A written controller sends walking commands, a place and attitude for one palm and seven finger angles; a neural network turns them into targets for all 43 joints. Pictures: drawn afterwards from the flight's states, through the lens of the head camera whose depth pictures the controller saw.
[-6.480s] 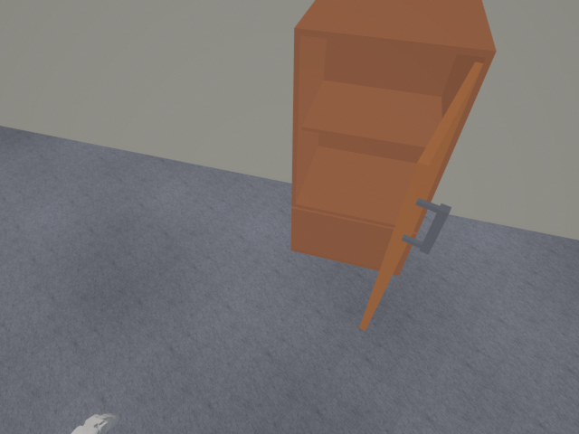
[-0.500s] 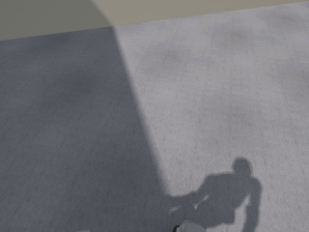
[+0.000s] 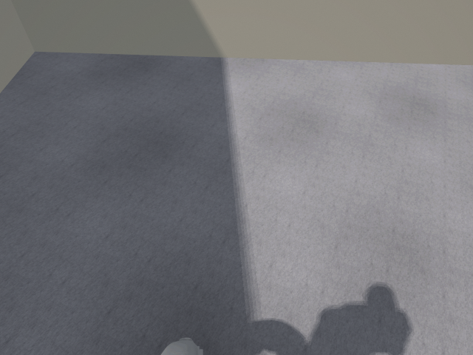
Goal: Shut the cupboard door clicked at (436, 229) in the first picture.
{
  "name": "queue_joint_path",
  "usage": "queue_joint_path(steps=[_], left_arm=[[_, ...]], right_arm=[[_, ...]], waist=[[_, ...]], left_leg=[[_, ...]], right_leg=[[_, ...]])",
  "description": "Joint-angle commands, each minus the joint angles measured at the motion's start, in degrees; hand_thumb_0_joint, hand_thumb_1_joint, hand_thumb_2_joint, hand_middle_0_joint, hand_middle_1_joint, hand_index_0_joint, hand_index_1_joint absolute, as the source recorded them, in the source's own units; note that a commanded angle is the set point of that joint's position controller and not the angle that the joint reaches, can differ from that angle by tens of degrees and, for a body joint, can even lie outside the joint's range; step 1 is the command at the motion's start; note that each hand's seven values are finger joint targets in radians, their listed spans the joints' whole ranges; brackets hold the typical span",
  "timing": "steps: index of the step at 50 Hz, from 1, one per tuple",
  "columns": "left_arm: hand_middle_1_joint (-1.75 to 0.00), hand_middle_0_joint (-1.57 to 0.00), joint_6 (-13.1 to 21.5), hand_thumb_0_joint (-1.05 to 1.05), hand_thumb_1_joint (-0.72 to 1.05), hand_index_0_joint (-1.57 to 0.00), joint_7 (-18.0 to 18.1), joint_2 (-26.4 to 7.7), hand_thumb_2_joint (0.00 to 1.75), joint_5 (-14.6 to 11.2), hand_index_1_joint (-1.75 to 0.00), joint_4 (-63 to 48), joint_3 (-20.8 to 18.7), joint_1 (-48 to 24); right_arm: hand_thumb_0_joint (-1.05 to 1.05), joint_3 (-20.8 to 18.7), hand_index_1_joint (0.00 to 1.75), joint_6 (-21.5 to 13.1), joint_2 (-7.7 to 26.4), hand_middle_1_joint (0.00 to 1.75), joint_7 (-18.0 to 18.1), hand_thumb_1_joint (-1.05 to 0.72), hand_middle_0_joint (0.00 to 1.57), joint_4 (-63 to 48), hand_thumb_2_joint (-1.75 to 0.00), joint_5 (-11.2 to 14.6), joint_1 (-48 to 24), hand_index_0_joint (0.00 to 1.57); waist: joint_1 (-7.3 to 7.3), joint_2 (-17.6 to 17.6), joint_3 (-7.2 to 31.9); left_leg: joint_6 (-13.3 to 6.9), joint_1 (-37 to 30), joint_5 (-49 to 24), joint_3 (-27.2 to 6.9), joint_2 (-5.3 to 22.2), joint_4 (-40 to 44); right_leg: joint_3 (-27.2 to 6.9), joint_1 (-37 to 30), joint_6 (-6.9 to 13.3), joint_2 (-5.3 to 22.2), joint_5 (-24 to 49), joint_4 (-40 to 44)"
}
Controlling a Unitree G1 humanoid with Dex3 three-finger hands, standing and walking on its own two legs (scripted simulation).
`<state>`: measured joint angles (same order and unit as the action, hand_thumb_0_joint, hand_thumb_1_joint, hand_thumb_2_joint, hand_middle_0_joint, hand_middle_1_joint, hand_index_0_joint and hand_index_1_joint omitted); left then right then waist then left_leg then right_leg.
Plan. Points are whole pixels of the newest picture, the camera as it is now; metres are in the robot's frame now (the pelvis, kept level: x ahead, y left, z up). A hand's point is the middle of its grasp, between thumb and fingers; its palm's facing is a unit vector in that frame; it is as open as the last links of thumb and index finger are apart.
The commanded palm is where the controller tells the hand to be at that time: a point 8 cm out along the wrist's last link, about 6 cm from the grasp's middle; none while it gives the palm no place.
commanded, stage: walk to a spot facing it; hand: left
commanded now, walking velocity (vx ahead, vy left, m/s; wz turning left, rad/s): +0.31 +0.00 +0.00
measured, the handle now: out of the picture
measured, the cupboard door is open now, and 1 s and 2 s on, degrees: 74 74 74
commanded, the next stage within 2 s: none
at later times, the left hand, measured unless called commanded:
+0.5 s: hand (137, 310) +0.22 +0.22 -0.15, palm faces +0.20 -0.96 -0.21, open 7.4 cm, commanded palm none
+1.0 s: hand out of the picture +0.05 +0.23 -0.19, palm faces +0.53 -0.81 -0.25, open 7.4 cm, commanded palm none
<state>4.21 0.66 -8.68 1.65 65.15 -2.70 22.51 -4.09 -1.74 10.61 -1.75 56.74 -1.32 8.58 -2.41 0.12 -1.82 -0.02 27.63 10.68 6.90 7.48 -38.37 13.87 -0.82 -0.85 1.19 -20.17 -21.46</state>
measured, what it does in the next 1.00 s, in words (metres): walks ahead, turning left: left foot, then right foot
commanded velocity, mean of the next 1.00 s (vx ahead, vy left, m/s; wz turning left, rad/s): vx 0.01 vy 0.00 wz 0.58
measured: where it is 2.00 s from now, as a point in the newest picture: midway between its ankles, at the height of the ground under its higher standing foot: outside the picture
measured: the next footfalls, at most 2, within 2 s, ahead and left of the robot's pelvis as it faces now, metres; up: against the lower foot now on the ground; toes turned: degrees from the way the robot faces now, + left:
left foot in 0.04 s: +0.16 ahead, +0.11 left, +0.00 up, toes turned +10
right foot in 0.56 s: +0.20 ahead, -0.11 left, +0.00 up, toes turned +9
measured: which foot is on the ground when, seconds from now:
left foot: up 0.00-0.02, down 0.04-0.56, up 0.58-0.96, down 0.98-1.00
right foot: down 0.00-0.06, up 0.08-0.54, down 0.56-0.98, up 1.00-1.00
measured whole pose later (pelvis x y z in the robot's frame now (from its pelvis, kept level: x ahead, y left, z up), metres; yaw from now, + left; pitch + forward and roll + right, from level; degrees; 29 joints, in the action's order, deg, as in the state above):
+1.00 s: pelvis +0.13 +0.03 -0.01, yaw +30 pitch +1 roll +0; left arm -1.9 0.8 -14.1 1.2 53.5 -4.1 15.1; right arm -4.8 2.3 14.9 -1.6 50.9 -0.9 5.9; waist -1.6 2.6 -6.5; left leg 0.2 19.0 17.5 6.2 1.4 -36.1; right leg 16.0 14.5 -3.8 12.3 -23.5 -40.9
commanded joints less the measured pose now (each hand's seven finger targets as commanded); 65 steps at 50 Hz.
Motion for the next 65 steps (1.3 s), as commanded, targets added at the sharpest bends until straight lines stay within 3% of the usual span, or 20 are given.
queue_joint_path(steps=[1,2,3,6,9,17,25,26,28,29,31,34,44,47,48,49,50,51,56,65], left_arm=[[-0.30,-0.20,0.63,0.00,0.90,-0.20,0.28,-7.51,0.90,-0.44,-0.30,-2.74,-1.34,1.21],[-0.30,-0.20,0.40,0.00,0.90,-0.20,-0.24,-4.07,0.90,-1.23,-0.30,-4.05,-0.92,3.39],[-0.30,-0.20,0.43,0.00,0.90,-0.20,-0.26,-4.85,0.90,-1.03,-0.30,-6.22,-0.42,0.07],[-0.30,-0.20,-0.37,0.00,0.90,-0.20,-0.39,-4.26,0.90,-0.61,-0.30,-5.52,-0.82,-4.88],[-0.30,-0.20,-2.39,0.00,0.90,-0.20,-0.09,-1.81,0.90,-0.47,-0.30,-4.82,-0.95,-1.15],[-0.30,-0.20,-5.01,0.00,0.90,-0.20,0.43,-4.14,0.90,-0.54,-0.30,-11.30,-2.48,-9.48],[-0.30,-0.20,-3.90,0.00,0.90,-0.20,1.14,-5.10,0.90,-1.39,-0.30,-14.91,-2.41,-10.51],[-0.30,-0.20,-3.28,0.00,0.90,-0.20,1.25,-6.64,0.90,-1.24,-0.30,-14.62,-2.63,-8.41],[-0.30,-0.20,-2.68,0.00,0.90,-0.20,1.92,-15.34,0.90,-0.19,-0.30,-14.64,-4.02,-4.84],[-0.30,-0.20,-3.01,0.00,0.90,-0.20,1.83,-15.08,0.90,-0.48,-0.30,-15.29,-3.66,-5.22],[-0.30,-0.20,-3.13,0.00,0.90,-0.20,2.17,-11.02,0.90,-0.64,-0.30,-17.12,-2.99,-12.72],[-0.30,-0.20,-2.93,0.00,0.90,-0.20,1.68,-9.24,0.90,-0.60,-0.30,-17.19,-2.01,-12.44],[-0.30,-0.20,-4.22,0.00,0.90,-0.20,1.17,-14.61,0.90,0.22,-0.30,-16.02,-3.41,-7.39],[-0.30,-0.20,-4.61,0.00,0.90,-0.20,0.81,-15.47,0.90,-0.31,-0.30,-15.84,-3.87,-7.21],[-0.30,-0.20,-4.76,0.00,0.90,-0.20,0.69,-14.85,0.90,-0.80,-0.30,-16.32,-3.79,-7.75],[-0.30,-0.20,-4.80,0.00,0.90,-0.20,0.13,-11.02,0.90,-1.35,-0.30,-18.87,-3.09,-8.66],[-0.30,-0.20,-5.26,0.00,0.90,-0.20,0.40,-9.77,0.90,-0.94,-0.30,-20.78,-2.04,-12.23],[-0.30,-0.20,-5.79,0.00,0.90,-0.20,0.63,-10.65,0.90,-0.70,-0.30,-21.03,-2.03,-13.76],[-0.30,-0.20,-6.01,0.00,0.90,-0.20,-0.02,-11.11,0.90,-0.74,-0.30,-16.98,-2.82,-10.31],[-0.30,-0.20,-6.10,0.00,0.90,-0.20,0.69,-10.08,0.90,-0.96,-0.30,-20.08,-2.56,-15.61]], right_arm=[[0.00,-1.07,0.30,-1.83,6.34,0.30,0.80,-0.90,0.20,1.30,-0.90,-0.79,15.75,0.20],[0.00,-2.71,0.30,-2.19,13.29,0.30,1.57,-0.90,0.20,2.92,-0.90,-1.38,23.00,0.20],[0.00,-2.44,0.30,-1.57,14.88,0.30,2.29,-0.90,0.20,3.69,-0.90,-0.26,25.08,0.20],[0.00,-0.30,0.30,-1.98,7.29,0.30,3.08,-0.90,0.20,0.89,-0.90,0.34,11.47,0.20],[0.00,0.61,0.30,-2.49,5.51,0.30,3.15,-0.90,0.20,0.59,-0.90,0.72,7.79,0.20],[0.00,-1.17,0.30,0.04,7.95,0.30,2.76,-0.90,0.20,-0.88,-0.90,0.24,7.55,0.20],[0.00,-2.58,0.30,1.98,9.78,0.30,2.76,-0.90,0.20,-3.16,-0.90,0.14,6.76,0.20],[0.00,-2.64,0.30,1.98,9.14,0.30,2.55,-0.90,0.20,-3.71,-0.90,0.53,6.18,0.20],[0.00,-1.90,0.30,1.92,3.45,0.30,2.14,-0.90,0.20,-6.19,-0.90,0.81,7.01,0.20],[0.00,-2.64,0.30,2.60,6.17,0.30,2.26,-0.90,0.20,-6.34,-0.90,0.39,6.62,0.20],[0.00,-2.74,0.30,4.00,5.64,0.30,1.63,-0.90,0.20,-5.06,-0.90,0.17,6.71,0.20],[0.00,-2.26,0.30,4.49,5.04,0.30,0.81,-0.90,0.20,-5.02,-0.90,0.10,5.49,0.20],[0.00,-0.81,0.30,4.18,5.56,0.30,0.03,-0.90,0.20,-9.33,-0.90,0.57,-3.70,0.20],[0.00,-1.16,0.30,3.47,7.71,0.30,0.29,-0.90,0.20,-9.27,-0.90,0.40,0.01,0.20],[0.00,-2.06,0.30,2.90,10.97,0.30,0.34,-0.90,0.20,-8.27,-0.90,0.23,4.90,0.20],[0.00,-3.92,0.30,2.22,18.38,0.30,0.80,-0.90,0.20,-7.87,-0.90,-0.06,9.50,0.20],[0.00,-4.32,0.30,2.59,21.38,0.30,1.29,-0.90,0.20,-6.43,-0.90,0.87,13.01,0.20],[0.00,-3.80,0.30,2.81,19.66,0.30,1.70,-0.90,0.20,-6.12,-0.90,0.85,12.21,0.20],[0.00,-1.69,0.30,2.08,13.94,0.30,2.57,-0.90,0.20,-9.25,-0.90,0.47,0.44,0.20],[0.00,-2.53,0.30,2.68,14.17,0.30,2.16,-0.90,0.20,-8.39,-0.90,-0.05,4.02,0.20]], waist=[[8.33,-5.05,3.79],[9.87,-19.75,10.53],[10.16,-19.25,11.25],[5.17,-5.13,0.72],[1.38,-6.22,1.49],[2.47,-6.94,1.53],[1.89,-7.49,5.77],[0.76,-4.20,6.27],[-0.14,18.14,8.22],[0.06,12.29,7.62],[3.58,9.86,2.87],[3.71,9.11,1.09],[-0.11,13.09,2.48],[1.84,10.24,6.21],[4.88,4.00,9.44],[7.57,-15.36,12.35],[8.96,-17.80,13.75],[8.29,-10.81,11.34],[3.11,-8.54,6.14],[4.73,-7.42,3.95]], left_leg=[[-2.98,-26.12,-1.38,-1.57,-1.77,9.24],[-8.36,-38.79,-4.42,-22.69,13.34,14.89],[-11.90,-40.30,-11.72,-31.24,19.46,20.42],[-10.23,-21.33,-18.41,-20.25,14.09,21.80],[-7.86,-13.27,-27.39,-10.72,8.25,22.05],[-10.38,-13.09,-11.72,-17.17,6.65,23.14],[-8.51,-12.85,-21.89,-22.92,3.81,12.36],[-5.81,-9.43,-16.84,-21.31,1.25,8.82],[2.49,8.54,23.82,-6.63,-11.40,-12.84],[2.25,6.78,24.84,-9.28,-8.48,-23.55],[3.13,7.09,17.97,-9.44,-5.61,-30.45],[4.29,7.52,11.88,-6.68,-4.93,-31.56],[3.61,-2.10,12.56,0.22,-5.43,-5.98],[2.44,-11.95,4.33,1.43,-6.85,7.25],[0.98,-22.82,-5.92,-2.51,-4.51,13.78],[-6.48,-34.80,-29.64,-23.87,11.54,15.07],[-12.80,-34.68,-47.39,-29.23,18.04,14.39],[-13.36,-32.64,-43.74,-24.39,17.51,13.90],[-8.55,-21.57,-28.42,-17.41,5.59,16.25],[-10.74,-19.84,-15.83,-27.04,5.44,18.71]], right_leg=[[-3.64,12.99,4.23,11.00,27.57,-18.64],[-0.67,27.38,0.75,2.53,4.61,-37.66],[-7.43,34.34,0.93,0.11,-13.21,-49.11],[-11.95,34.45,-0.14,6.60,-3.37,-51.47],[-11.59,26.59,-2.05,6.14,1.07,-45.61],[-12.46,30.25,-4.42,4.93,3.84,-34.95],[-11.09,14.65,-3.42,0.25,5.03,-9.19],[-12.04,8.15,-3.34,2.05,12.17,-0.63],[-31.46,-4.32,5.47,26.91,35.24,3.03],[-29.17,2.25,9.34,28.84,34.99,2.64],[-22.30,8.37,7.74,22.79,27.55,3.91],[-11.89,7.98,6.20,17.94,32.65,1.69],[-5.59,4.62,6.49,19.95,34.21,-3.49],[-2.62,5.67,3.47,19.23,33.68,-12.08],[-1.57,12.32,0.99,18.00,27.96,-22.05],[-0.67,30.30,-4.11,8.97,-5.19,-36.01],[-7.43,35.45,-4.91,6.20,-20.41,-43.98],[-10.56,36.22,-4.31,7.83,-17.11,-46.66],[-12.96,32.19,-4.91,5.89,-2.70,-47.06],[-14.46,30.48,-5.13,3.36,-4.10,-33.62]])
